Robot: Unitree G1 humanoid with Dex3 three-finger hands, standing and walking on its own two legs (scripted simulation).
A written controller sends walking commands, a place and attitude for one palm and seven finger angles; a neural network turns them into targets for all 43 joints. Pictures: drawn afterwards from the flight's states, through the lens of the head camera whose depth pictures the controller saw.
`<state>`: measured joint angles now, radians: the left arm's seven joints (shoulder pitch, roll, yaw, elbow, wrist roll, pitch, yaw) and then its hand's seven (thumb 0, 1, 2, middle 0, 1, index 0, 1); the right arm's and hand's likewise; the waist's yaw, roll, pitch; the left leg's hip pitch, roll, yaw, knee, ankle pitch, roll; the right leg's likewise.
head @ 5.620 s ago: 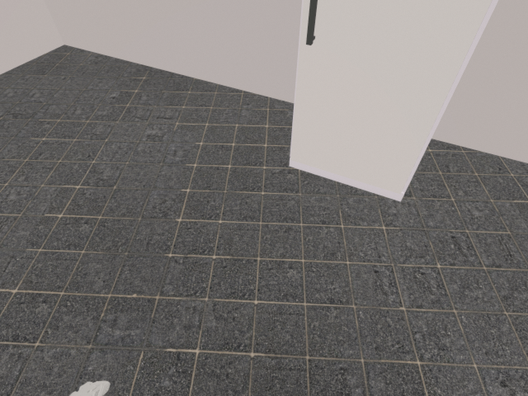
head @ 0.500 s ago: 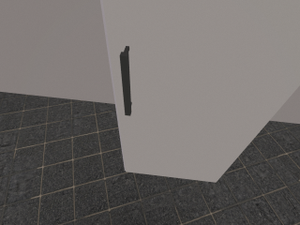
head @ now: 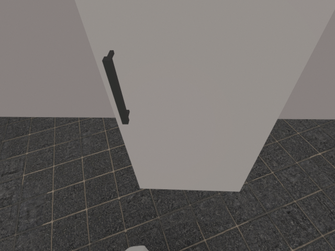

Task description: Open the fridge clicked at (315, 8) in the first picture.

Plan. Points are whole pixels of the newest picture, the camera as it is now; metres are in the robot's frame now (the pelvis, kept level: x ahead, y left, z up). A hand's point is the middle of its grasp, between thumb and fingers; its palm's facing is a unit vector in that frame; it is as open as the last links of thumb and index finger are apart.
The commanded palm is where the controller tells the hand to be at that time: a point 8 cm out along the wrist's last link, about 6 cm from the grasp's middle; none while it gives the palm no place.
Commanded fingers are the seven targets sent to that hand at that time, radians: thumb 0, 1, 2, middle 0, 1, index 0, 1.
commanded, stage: come to a stop and stand still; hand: left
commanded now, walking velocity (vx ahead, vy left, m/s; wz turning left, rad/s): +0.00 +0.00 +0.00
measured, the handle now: (119, 90) +0.54 +0.18 +0.09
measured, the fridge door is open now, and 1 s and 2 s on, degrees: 0 0 0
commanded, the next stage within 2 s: look again from close up in 0.92 s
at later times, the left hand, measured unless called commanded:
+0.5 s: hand out of the picture -0.05 +0.16 -0.17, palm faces +0.06 -0.98 -0.18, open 7.3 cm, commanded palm none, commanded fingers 0.00 0.90 0.90 -0.20 -0.30 -0.20 -0.30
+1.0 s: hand out of the picture -0.01 +0.20 -0.16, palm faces +0.05 -0.97 -0.24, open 7.3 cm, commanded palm none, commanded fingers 0.00 0.90 0.90 -0.20 -0.30 -0.20 -0.30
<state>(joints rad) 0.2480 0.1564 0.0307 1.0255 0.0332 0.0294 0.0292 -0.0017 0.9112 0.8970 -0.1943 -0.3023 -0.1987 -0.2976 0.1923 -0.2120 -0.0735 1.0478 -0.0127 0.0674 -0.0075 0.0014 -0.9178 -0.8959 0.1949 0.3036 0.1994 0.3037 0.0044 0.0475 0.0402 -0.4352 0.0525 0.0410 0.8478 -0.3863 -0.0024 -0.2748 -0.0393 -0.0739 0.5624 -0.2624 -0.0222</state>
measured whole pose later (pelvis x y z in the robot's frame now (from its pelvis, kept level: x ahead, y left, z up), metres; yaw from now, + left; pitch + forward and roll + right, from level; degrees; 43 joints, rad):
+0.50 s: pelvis -0.03 -0.01 +0.01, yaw +0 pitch -1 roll +0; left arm 0.29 0.14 0.01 1.15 0.01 0.01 0.03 0.00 0.92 0.90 -0.20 -0.30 -0.20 -0.30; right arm 0.30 -0.10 -0.01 1.14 -0.01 0.01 -0.03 0.00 -0.91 -0.90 0.20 0.30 0.20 0.30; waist 0.01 0.01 0.02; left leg -0.15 0.03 0.06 0.42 -0.24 -0.02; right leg -0.25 -0.02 -0.09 0.40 -0.13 -0.03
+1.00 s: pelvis -0.03 +0.01 +0.00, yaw +1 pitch -2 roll +1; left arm 0.27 0.16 0.00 1.09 0.01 -0.02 0.03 0.00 0.91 0.90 -0.20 -0.30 -0.20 -0.30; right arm 0.32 -0.17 0.01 1.06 -0.02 -0.03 -0.02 0.01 -0.92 -0.90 0.20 0.30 0.20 0.30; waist 0.00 0.03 0.01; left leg -0.15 -0.01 0.07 0.46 -0.27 0.02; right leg -0.27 -0.07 -0.08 0.49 -0.18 0.00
